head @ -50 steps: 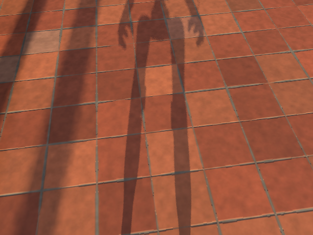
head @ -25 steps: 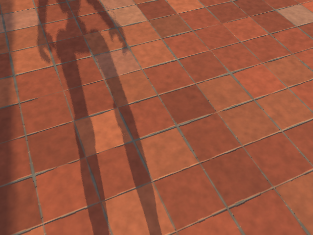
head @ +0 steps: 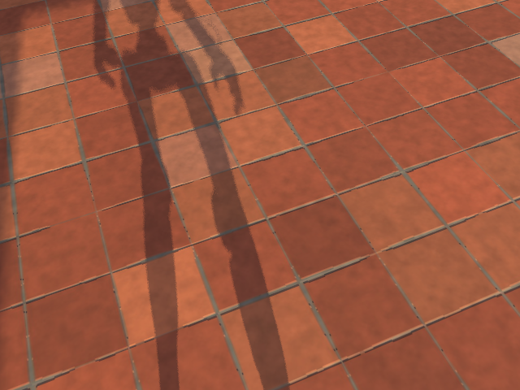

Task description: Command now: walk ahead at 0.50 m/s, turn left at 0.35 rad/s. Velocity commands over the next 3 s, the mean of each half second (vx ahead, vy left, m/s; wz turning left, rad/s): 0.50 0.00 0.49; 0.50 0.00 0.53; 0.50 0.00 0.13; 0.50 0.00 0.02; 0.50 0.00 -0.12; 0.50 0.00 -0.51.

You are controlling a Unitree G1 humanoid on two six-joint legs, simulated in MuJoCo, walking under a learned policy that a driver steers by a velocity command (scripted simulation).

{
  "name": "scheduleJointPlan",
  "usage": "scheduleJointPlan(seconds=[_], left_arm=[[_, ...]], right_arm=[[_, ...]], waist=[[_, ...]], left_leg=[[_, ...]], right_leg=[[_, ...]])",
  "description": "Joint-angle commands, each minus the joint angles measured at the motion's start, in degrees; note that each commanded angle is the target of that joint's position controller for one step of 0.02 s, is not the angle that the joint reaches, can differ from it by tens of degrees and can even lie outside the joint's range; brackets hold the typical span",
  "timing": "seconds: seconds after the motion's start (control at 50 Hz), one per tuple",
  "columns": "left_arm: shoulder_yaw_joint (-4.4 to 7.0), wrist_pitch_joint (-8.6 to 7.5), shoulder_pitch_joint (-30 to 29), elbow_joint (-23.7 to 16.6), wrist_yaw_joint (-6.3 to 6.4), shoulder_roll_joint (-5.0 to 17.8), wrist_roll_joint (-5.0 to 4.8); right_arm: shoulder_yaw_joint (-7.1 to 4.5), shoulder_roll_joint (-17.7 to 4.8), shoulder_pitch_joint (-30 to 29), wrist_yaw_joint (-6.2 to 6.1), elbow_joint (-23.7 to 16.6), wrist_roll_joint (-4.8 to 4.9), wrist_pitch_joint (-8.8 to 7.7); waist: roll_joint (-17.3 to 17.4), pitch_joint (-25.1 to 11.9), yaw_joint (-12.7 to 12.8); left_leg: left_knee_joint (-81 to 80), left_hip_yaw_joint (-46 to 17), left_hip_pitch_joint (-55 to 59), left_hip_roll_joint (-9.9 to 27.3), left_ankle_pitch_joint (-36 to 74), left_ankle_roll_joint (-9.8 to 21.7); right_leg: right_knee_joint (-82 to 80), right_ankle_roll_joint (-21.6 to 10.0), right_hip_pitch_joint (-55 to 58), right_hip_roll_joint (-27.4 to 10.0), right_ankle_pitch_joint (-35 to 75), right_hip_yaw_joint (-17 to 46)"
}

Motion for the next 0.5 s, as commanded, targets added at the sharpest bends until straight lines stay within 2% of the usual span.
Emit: scheduleJointPlan(seconds=[0.02, 0.08, 0.16, 0.22, 0.26, 0.3, 0.32, 0.34, 0.36, 0.38, 0.4, 0.42, 0.44, 0.46, 0.48, 0.5], left_arm=[[1.97, -1.91, -0.6, -1.5, 0.25, 6.1, 0.36], [2.45, -2.01, 0.7, 0.2, 1.07, 7.0, 0.69], [2.92, -1.44, 2.2, 1.6, 1.88, 8.9, 0.21], [3.43, -0.37, 5.6, 3.2, 2.18, 10.1, -0.53], [3.73, 0.63, 6.7, 4.0, 2.28, 10.8, -1.10], [4.08, 1.54, 5.8, 3.8, 2.60, 12.3, -1.38], [4.29, 2.03, 5.3, 3.6, 2.86, 13.2, -1.53], [4.38, 2.56, 4.7, 3.4, 3.05, 13.8, -1.62], [4.07, 2.68, 3.8, 3.0, 3.25, 13.5, -1.86], [2.66, 1.95, 5.7, 1.7, 3.21, 9.5, 0.01], [0.70, -0.12, 8.9, -1.3, 2.31, 3.6, 0.12], [1.66, -2.37, 2.0, -2.2, 1.35, 9.1, -1.93], [1.78, -3.31, -1.8, -3.6, 0.99, 9.7, -3.40], [1.62, -3.58, -1.9, -3.2, 1.41, 8.8, -2.47], [2.13, -3.22, -1.5, -2.6, 1.83, 9.5, -0.87], [2.41, -2.46, -0.3, -2.3, 1.77, 9.7, -0.39]], right_arm=[[-1.02, -2.3, 1.6, -0.18, -3.3, -0.04, 0.99], [-1.07, -1.7, -2.0, 0.06, -5.0, -0.45, 1.20], [-0.25, -0.4, -9.4, 1.55, -7.6, -0.82, 0.78], [0.20, 0.0, -14.9, 2.59, -10.5, -0.79, 0.73], [0.13, -0.4, -16.9, 3.30, -12.3, -0.71, 0.75], [-0.57, -1.8, -15.8, 3.76, -13.4, -0.57, 0.92], [-1.26, -3.0, -13.1, 3.76, -13.3, -0.48, 1.11], [-2.46, -5.1, -7.2, 3.58, -12.2, -0.27, 1.25], [-4.40, -8.4, 2.1, 2.80, -10.0, -0.23, 1.39], [-6.07, -14.1, 8.5, 1.38, -8.6, -0.27, 2.10], [-6.11, -17.2, 4.9, 1.52, -10.6, -0.29, 1.44], [-4.58, -12.1, 6.3, 1.93, -11.2, -0.75, 0.86], [-3.92, -9.5, 4.7, 1.93, -10.8, -1.00, 0.21], [-3.41, -7.9, 1.0, 1.97, -11.2, -0.82, -0.21], [-2.82, -5.8, -2.4, 1.73, -12.0, -0.99, -0.36], [-2.48, -5.2, -4.1, 1.43, -13.0, -1.66, -0.39]], waist=[[-7.4, -1.2, -0.7], [-5.8, 0.4, -0.3], [-4.6, 2.7, 2.3], [-3.8, 4.5, 4.4], [-4.2, 4.7, 4.5], [-6.1, 2.4, 2.6], [-7.4, -0.1, 0.7], [-7.9, -3.5, -2.8], [-6.6, -8.2, -7.9], [3.2, -13.2, -8.6], [13.1, -20.2, -2.4], [4.1, -21.1, -7.0], [2.3, -13.4, -6.4], [-3.0, -7.8, -3.2], [-2.8, -5.7, -1.1], [-1.4, -4.7, 0.6]], left_leg=[[0.0, -3.5, -8.3, 3.8, 6.1, -0.7], [-7.0, -4.5, -11.9, 3.4, 13.8, -1.4], [-20.1, 0.1, -10.1, 2.4, 22.8, -0.7], [-25.5, 2.4, -12.4, 1.8, 21.2, 0.8], [-27.5, 4.2, -13.1, 0.9, 17.0, 2.1], [-28.3, 7.5, -8.2, -2.1, 11.5, 4.1], [-27.8, 9.2, -3.7, -4.4, 8.3, 5.3], [-28.6, 10.3, 4.2, -6.8, 6.8, 6.9], [-32.9, 9.2, 18.7, -8.8, 10.5, 9.1], [-33.4, -7.2, 35.8, 1.6, 13.3, 12.9], [-43.0, -41.6, 51.4, 14.1, 2.0, 24.9], [-48.3, -42.6, 51.5, 14.4, -0.6, 22.4], [-48.5, -34.0, 45.1, 12.7, 2.4, 20.1], [-48.5, -27.1, 35.7, 9.9, 8.6, 18.0], [-49.0, -22.1, 29.0, 7.8, 14.3, 16.9], [-50.2, -19.9, 24.3, 6.5, 18.0, 16.6]], right_leg=[[-15.4, -8.5, 6.2, -15.8, 10.2, 11.1], [-16.3, -8.2, 7.7, -15.3, 14.3, 5.3], [-17.2, -6.6, 9.1, -14.5, 14.8, -1.4], [-15.5, -6.3, 15.2, -16.3, 17.0, -3.4], [-12.7, -5.6, 19.5, -17.5, 22.0, -4.5], [-6.7, -4.3, 21.7, -17.7, 38.7, -6.2], [-1.6, -3.7, 22.3, -17.6, 48.6, -6.8], [7.2, -2.8, 21.0, -16.8, 54.3, -7.5], [19.9, -0.7, 14.7, -14.5, 50.0, -8.6], [38.6, 2.0, -1.5, -10.8, 19.5, -8.4], [57.3, 5.0, -24.1, 2.2, -23.3, 1.9], [59.2, 3.4, -30.2, -0.5, -21.7, 11.9], [56.3, 2.0, -32.6, -2.8, -17.1, 11.3], [50.6, 1.8, -30.2, -5.4, -12.9, 11.0], [45.7, 2.2, -26.2, -7.1, -10.6, 11.0], [43.8, 2.7, -22.6, -7.9, -9.0, 11.2]])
